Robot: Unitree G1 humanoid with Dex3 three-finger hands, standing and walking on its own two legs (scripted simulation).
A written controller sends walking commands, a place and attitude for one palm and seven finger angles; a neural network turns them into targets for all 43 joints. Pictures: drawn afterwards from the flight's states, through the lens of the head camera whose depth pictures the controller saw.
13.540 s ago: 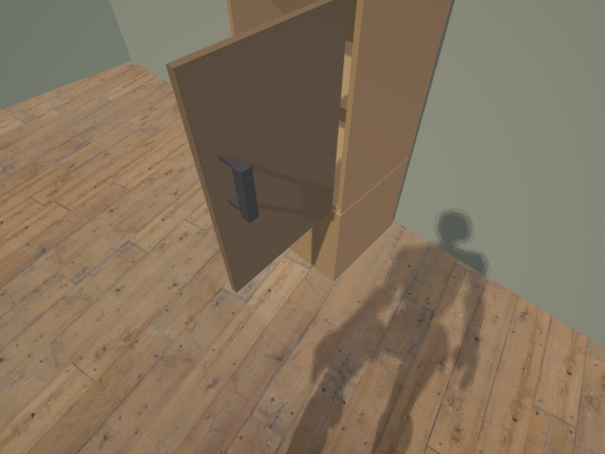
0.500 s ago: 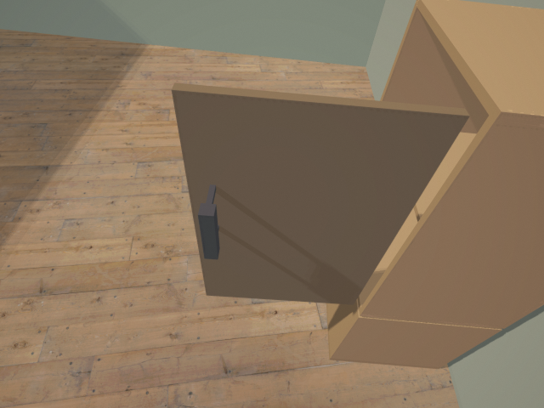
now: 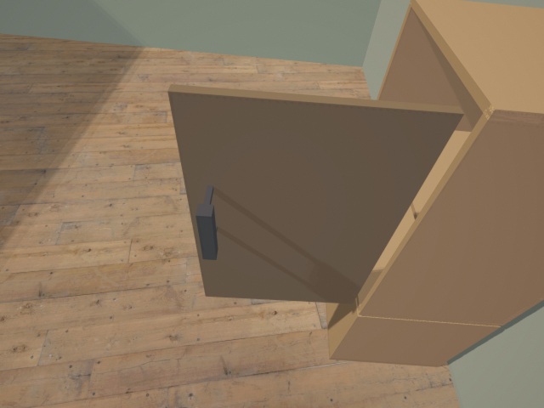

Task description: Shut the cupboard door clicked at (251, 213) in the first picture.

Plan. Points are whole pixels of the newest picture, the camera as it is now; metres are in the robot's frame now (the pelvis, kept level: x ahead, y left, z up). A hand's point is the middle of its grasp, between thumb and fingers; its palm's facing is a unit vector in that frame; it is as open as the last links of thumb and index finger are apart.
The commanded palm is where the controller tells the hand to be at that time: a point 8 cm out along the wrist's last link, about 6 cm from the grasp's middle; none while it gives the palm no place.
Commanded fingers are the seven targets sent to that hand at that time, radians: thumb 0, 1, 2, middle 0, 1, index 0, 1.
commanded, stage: shuffle to correct the standing spot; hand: left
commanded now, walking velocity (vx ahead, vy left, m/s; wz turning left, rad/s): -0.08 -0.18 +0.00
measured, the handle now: (209, 223) +0.41 +0.14 +0.01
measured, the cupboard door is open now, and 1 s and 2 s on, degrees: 91 91 91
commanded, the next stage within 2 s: come to a stop and stand still in 0.20 s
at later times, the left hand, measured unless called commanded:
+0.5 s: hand out of the picture +0.00 +0.09 -0.18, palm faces +0.01 -0.98 -0.18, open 7.3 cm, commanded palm none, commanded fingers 0.00 0.90 0.90 -0.20 -0.30 -0.20 -0.30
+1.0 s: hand out of the picture +0.00 +0.12 -0.18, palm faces +0.00 -0.98 -0.18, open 7.4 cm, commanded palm none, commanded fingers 0.00 0.90 0.90 -0.20 -0.30 -0.20 -0.30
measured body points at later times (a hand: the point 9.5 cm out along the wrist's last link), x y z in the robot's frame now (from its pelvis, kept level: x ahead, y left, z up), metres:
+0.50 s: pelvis -0.02 -0.08 +0.00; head -0.01 -0.07 +0.44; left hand +0.00 +0.14 -0.17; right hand -0.01 -0.32 -0.16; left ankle -0.01 +0.02 -0.74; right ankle -0.03 -0.20 -0.74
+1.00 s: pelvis -0.01 -0.05 +0.00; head +0.01 -0.04 +0.45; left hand +0.01 +0.17 -0.16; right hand +0.01 -0.28 -0.15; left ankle -0.01 +0.02 -0.74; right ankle -0.03 -0.20 -0.74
